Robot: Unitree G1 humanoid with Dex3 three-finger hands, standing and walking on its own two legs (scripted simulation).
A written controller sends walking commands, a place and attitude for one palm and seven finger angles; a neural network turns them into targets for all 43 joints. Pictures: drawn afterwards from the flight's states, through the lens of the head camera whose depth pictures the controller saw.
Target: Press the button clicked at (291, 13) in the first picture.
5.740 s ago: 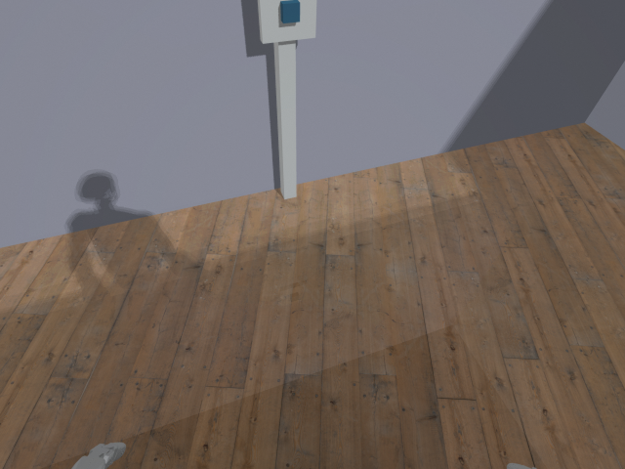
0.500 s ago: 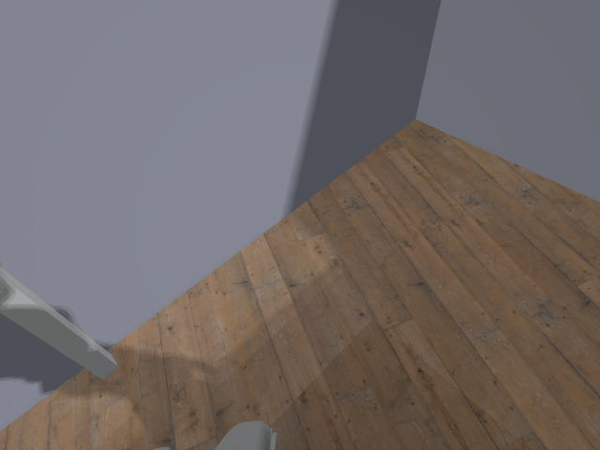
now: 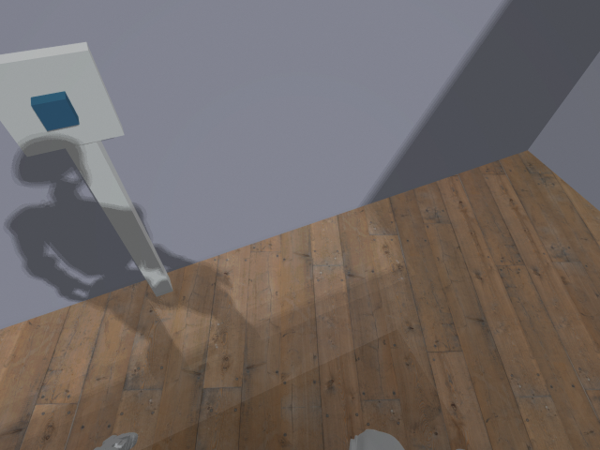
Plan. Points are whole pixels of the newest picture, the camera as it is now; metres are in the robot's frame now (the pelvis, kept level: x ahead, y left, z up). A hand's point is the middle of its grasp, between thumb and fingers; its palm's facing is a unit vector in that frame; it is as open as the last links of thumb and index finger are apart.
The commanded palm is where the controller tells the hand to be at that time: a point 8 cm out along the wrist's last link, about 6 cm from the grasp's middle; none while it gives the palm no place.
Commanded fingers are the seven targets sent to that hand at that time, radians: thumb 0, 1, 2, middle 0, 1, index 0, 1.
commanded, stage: turn to face it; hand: left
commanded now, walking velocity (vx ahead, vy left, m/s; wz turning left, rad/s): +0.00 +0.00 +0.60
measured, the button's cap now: (55, 110) +0.62 +0.49 +0.05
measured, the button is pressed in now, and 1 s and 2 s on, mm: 0 0 0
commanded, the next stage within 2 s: take the last steps up to it in 0.76 s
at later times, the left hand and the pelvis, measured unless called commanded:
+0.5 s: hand out of the picture +0.00 +0.17 -0.15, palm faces +0.32 -0.91 -0.27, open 7.4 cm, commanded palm none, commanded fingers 0.00 0.90 0.90 -0.20 -0.30 -0.20 -0.30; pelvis -0.02 -0.04 +0.00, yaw +18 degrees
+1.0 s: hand out of the picture -0.09 +0.21 -0.17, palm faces +0.46 -0.86 -0.22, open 7.4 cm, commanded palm none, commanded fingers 0.00 0.90 0.90 -0.20 -0.30 -0.20 -0.30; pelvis -0.05 +0.00 +0.00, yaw +25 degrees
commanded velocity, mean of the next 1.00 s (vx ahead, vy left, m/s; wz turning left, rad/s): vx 0.05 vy -0.01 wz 0.35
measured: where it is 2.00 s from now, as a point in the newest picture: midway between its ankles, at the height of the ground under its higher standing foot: outside the picture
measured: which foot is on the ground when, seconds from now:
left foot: down 0.00-0.18, up 0.20-0.62, down 0.64-1.00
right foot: up 0.00-0.16, down 0.18-0.64, up 0.66-1.00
